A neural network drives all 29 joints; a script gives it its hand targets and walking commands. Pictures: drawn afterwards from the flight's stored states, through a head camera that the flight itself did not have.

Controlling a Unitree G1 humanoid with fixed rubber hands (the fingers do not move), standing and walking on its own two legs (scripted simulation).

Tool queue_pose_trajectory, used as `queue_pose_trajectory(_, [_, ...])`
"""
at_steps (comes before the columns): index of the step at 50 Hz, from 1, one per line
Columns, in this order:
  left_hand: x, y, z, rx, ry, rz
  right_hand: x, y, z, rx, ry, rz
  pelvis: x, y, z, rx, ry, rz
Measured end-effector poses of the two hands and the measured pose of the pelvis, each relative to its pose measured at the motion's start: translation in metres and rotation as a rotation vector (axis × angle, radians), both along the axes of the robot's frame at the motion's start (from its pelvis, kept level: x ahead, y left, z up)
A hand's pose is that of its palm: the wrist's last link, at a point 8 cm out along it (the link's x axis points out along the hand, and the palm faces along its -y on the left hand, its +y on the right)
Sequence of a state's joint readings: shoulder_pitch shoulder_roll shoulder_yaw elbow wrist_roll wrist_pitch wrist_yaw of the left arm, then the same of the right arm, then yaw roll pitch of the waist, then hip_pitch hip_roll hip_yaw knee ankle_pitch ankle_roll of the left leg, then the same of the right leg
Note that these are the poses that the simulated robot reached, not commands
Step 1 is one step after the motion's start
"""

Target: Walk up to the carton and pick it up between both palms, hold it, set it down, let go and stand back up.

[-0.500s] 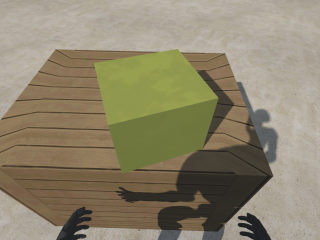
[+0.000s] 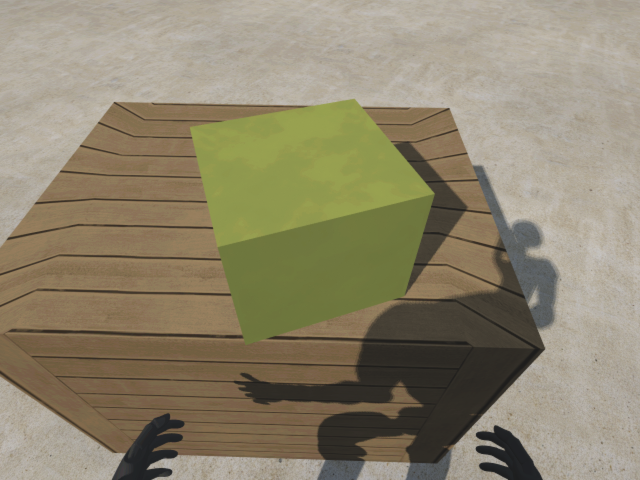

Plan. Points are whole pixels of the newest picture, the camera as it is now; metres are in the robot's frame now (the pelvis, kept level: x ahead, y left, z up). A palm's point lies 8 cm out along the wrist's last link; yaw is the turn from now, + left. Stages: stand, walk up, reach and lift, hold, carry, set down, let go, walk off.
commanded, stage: stand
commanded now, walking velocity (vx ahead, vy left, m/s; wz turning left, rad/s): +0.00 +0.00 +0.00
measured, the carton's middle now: (302, 216) +0.49 +0.06 +0.05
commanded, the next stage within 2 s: none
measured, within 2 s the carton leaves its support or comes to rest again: neither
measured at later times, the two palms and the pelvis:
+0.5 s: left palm out of the picture +0.14 +0.25 -0.07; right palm out of the picture +0.14 -0.24 -0.08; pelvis -0.01 +0.00 +0.00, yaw +0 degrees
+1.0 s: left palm out of the picture +0.13 +0.25 -0.08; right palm out of the picture +0.13 -0.24 -0.08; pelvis -0.02 +0.00 +0.00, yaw +0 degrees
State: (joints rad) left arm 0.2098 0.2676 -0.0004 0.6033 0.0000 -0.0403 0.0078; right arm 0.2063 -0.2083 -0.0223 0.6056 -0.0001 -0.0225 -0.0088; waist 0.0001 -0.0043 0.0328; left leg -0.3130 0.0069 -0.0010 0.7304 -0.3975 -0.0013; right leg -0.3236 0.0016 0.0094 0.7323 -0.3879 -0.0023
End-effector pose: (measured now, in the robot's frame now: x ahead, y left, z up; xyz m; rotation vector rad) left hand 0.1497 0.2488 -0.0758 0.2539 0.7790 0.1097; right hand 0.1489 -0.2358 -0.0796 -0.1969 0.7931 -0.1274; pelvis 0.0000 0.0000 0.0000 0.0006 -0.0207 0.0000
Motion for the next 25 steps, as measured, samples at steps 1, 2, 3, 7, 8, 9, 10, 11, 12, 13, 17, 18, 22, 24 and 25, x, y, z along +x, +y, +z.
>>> queue_pose_trajectory(1, [0.000,0.000,0.000,0.000,-0.001,0.000,0.000,0.000,0.000,0.000,-0.001,0.000,0.000,0.000,0.000,0.000,-0.001,0.000])
queue_pose_trajectory(2, [-0.001,0.000,0.000,0.000,-0.001,0.000,-0.001,0.000,0.000,0.000,-0.001,0.000,-0.001,0.000,0.000,0.000,-0.001,0.000])
queue_pose_trajectory(3, [-0.001,0.000,0.000,0.000,-0.002,0.000,-0.001,0.000,0.000,0.000,-0.002,0.000,-0.001,0.000,0.000,0.000,-0.002,0.000])
queue_pose_trajectory(7, [-0.003,0.000,0.001,0.000,-0.005,0.000,-0.003,0.000,0.001,0.000,-0.005,0.000,-0.004,0.000,0.000,0.000,-0.005,0.000])
queue_pose_trajectory(8, [-0.004,0.000,0.001,0.001,-0.006,0.000,-0.004,0.000,0.001,0.000,-0.006,0.000,-0.004,0.000,0.000,0.000,-0.006,0.000])
queue_pose_trajectory(9, [-0.004,0.000,0.001,0.001,-0.006,0.000,-0.004,0.000,0.001,0.001,-0.007,0.000,-0.005,0.000,0.000,0.000,-0.007,0.000])
queue_pose_trajectory(10, [-0.005,0.000,0.001,0.001,-0.006,0.000,-0.005,0.000,0.001,0.001,-0.007,0.000,-0.005,0.000,0.000,0.000,-0.007,0.000])
queue_pose_trajectory(11, [-0.005,0.000,0.001,0.001,-0.006,0.000,-0.005,0.000,0.001,0.001,-0.008,0.000,-0.006,0.000,0.000,0.000,-0.008,0.000])
queue_pose_trajectory(12, [-0.006,0.000,0.001,0.001,-0.006,0.001,-0.006,0.000,0.001,0.001,-0.009,0.000,-0.006,0.000,0.000,0.000,-0.009,0.000])
queue_pose_trajectory(13, [-0.007,0.000,0.001,0.001,-0.006,0.001,-0.006,0.000,0.001,0.001,-0.010,0.000,-0.007,0.000,0.000,0.000,-0.010,0.000])
queue_pose_trajectory(17, [-0.009,0.001,0.002,0.003,-0.008,0.001,-0.008,0.000,0.001,0.002,-0.013,0.000,-0.009,0.000,0.000,0.000,-0.013,0.000])
queue_pose_trajectory(18, [-0.009,0.001,0.002,0.004,-0.008,0.001,-0.008,0.000,0.001,0.003,-0.013,-0.001,-0.009,0.000,0.000,0.000,-0.013,0.000])
queue_pose_trajectory(22, [-0.011,0.001,0.002,0.005,-0.007,0.002,-0.010,0.000,0.001,0.004,-0.016,0.000,-0.011,0.000,0.000,0.000,-0.016,0.000])
queue_pose_trajectory(24, [-0.012,0.001,0.002,0.005,-0.007,0.002,-0.010,0.000,0.002,0.004,-0.017,0.000,-0.012,0.000,0.000,0.000,-0.017,0.000])
queue_pose_trajectory(25, [-0.013,0.001,0.002,0.005,-0.007,0.002,-0.011,0.000,0.002,0.004,-0.017,0.000,-0.012,0.000,0.000,0.000,-0.017,0.000])
